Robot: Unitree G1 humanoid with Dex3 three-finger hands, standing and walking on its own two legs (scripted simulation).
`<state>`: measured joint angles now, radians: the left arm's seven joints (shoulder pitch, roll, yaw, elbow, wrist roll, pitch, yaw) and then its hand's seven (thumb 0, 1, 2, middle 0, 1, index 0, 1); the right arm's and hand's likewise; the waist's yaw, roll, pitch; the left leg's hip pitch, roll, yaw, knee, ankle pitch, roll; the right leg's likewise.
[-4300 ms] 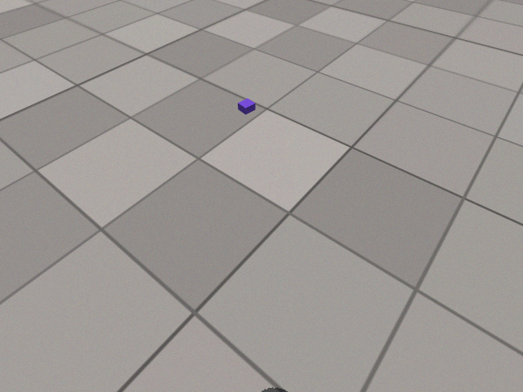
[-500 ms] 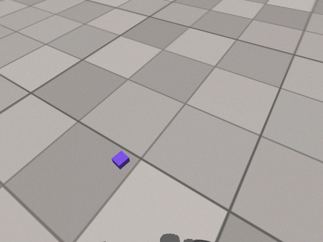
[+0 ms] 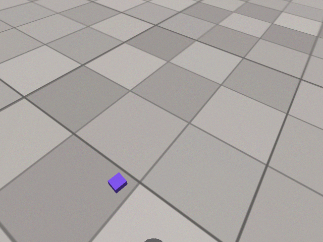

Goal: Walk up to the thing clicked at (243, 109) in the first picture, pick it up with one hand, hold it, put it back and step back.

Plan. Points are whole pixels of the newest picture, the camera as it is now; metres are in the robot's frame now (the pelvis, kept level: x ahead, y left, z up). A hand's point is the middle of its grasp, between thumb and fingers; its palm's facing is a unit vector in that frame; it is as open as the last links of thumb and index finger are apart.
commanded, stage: walk up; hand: left
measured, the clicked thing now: (117, 182) +0.58 +0.25 -0.73
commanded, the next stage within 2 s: stand in 1.96 s
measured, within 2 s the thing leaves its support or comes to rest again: neither
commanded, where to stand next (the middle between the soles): +0.17 -0.01 m, yaw +0 degrees
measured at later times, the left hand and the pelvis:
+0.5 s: hand (70, 231) +0.18 +0.25 -0.13, palm faces -0.02 -0.92 -0.39, open 7.4 cm; pelvis +0.09 -0.02 +0.00, yaw +0 degrees
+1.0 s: hand (70, 225) +0.20 +0.25 -0.14, palm faces +0.02 -0.94 -0.34, open 7.4 cm; pelvis +0.14 +0.00 +0.02, yaw +1 degrees
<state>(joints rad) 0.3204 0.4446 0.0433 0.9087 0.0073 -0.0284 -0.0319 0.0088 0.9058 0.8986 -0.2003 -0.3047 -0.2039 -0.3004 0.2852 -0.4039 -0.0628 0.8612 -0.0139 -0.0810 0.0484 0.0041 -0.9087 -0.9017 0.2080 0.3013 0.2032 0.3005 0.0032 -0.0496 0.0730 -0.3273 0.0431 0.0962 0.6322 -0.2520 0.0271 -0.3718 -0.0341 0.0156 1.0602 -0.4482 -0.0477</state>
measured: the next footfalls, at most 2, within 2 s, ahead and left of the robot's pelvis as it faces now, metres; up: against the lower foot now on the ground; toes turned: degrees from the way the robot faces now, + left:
right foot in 0.28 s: +0.20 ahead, -0.14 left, +0.00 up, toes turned -1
left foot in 0.54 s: +0.18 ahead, +0.11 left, +0.00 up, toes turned +3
